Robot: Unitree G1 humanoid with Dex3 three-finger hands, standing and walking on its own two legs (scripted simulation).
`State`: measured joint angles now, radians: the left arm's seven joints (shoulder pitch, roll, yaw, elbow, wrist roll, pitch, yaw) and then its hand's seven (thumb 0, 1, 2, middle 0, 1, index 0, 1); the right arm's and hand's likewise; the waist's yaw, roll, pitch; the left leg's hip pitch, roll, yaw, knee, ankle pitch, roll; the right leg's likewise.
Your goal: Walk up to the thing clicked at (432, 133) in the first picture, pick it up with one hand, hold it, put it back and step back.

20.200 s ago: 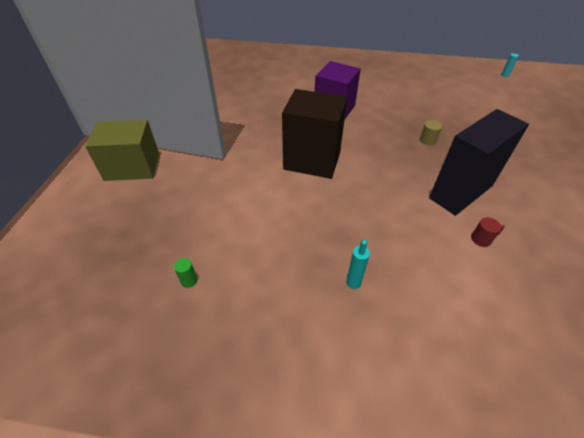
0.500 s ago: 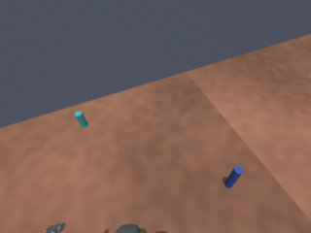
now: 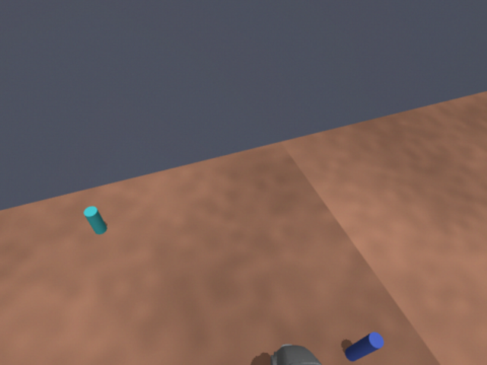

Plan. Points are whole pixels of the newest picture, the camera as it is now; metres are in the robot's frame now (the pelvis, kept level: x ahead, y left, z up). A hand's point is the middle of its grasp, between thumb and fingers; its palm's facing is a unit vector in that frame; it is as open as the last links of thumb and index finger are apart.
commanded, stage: walk up
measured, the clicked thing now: out of the picture -0.25 +0.86 -0.72
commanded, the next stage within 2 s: none
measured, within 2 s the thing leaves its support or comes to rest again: neither
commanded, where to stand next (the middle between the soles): +0.49 -0.01 m, yaw +0 degrees
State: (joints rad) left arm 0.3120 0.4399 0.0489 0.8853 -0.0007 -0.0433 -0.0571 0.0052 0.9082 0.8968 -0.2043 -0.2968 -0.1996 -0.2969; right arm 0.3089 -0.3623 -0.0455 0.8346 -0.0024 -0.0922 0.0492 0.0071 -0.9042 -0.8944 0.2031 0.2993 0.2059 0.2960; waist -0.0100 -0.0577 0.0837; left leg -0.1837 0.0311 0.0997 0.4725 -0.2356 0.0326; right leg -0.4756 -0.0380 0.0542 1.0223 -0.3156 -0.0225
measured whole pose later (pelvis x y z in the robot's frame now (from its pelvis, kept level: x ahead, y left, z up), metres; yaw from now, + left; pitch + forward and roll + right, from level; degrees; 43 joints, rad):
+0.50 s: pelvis +0.17 -0.05 +0.00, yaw -3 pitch -3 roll +0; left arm 0.36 0.37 0.04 0.85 0.00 -0.09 -0.04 0.00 0.90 0.90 -0.21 -0.30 -0.20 -0.30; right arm 0.25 -0.43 -0.06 0.85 -0.02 -0.02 0.06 0.01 -0.91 -0.89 0.20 0.30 0.20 0.30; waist 0.04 0.07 0.08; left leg -0.48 0.07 -0.02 0.93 -0.32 0.02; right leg -0.20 -0.01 -0.03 0.47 -0.22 -0.03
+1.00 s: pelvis +0.34 +0.05 +0.00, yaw -17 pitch -3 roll -1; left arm 0.38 0.46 0.06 0.89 0.00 -0.05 -0.02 0.00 0.91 0.90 -0.20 -0.30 -0.20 -0.30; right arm 0.28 -0.38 -0.06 0.79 -0.01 -0.05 0.06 0.01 -0.90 -0.89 0.20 0.30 0.21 0.30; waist -0.02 -0.02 0.08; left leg -0.17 0.02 0.19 0.45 -0.23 0.07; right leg -0.50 -0.06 0.03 0.98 -0.25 -0.01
